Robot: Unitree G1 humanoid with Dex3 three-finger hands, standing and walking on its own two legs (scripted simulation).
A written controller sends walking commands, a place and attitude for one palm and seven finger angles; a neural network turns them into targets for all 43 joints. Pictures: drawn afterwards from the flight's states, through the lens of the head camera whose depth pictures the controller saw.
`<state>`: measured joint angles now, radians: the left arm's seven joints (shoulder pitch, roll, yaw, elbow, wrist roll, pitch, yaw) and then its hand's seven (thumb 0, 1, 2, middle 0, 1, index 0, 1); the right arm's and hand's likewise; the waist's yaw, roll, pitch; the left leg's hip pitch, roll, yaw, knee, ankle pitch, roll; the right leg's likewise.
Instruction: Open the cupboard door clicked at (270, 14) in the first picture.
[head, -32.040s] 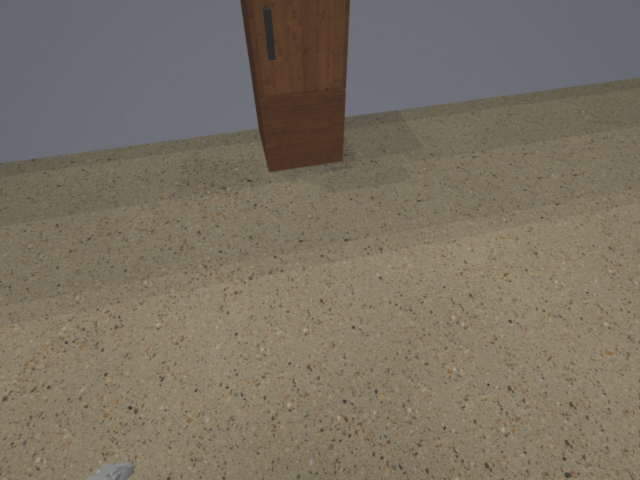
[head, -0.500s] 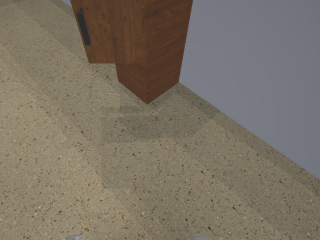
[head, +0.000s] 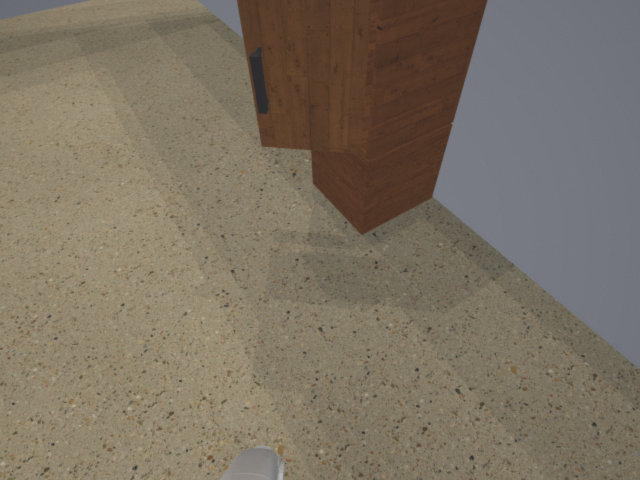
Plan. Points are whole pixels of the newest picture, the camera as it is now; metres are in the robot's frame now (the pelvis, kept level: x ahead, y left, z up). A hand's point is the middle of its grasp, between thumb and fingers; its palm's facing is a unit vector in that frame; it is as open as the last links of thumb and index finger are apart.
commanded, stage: take the last steps up to it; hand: left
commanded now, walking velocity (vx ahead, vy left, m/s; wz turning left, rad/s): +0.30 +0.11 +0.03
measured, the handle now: (261, 81) +1.12 +0.28 -0.10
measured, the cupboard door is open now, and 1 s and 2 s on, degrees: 49 49 49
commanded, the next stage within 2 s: come to a stop and stand still in 1.36 s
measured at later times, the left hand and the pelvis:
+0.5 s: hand (160, 414) +0.22 +0.28 -0.17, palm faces +0.03 -0.98 -0.18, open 7.4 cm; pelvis +0.14 +0.10 +0.00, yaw -1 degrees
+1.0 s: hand (200, 339) +0.35 +0.26 -0.17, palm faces +0.03 -0.97 -0.22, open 7.1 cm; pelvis +0.31 +0.06 +0.00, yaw -1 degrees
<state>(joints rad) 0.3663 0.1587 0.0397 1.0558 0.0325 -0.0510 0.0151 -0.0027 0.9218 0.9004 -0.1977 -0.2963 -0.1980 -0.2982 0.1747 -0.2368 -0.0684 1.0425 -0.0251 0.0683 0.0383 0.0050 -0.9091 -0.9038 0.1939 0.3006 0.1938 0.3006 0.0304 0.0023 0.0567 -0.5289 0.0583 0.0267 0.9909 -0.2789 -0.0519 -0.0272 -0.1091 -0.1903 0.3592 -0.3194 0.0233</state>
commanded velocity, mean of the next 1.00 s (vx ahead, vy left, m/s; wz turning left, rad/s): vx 0.30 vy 0.03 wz -0.04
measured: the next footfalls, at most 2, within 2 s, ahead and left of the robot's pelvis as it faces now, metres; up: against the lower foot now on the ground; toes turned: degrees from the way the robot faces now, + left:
left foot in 0.16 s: +0.14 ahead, +0.17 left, +0.00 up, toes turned +8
right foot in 0.72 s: +0.32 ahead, -0.04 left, +0.00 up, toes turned -10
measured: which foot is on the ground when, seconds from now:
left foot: up 0.00-0.14, down 0.16-0.72, up 0.74-1.00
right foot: down 0.00-0.16, up 0.18-0.70, down 0.72-1.00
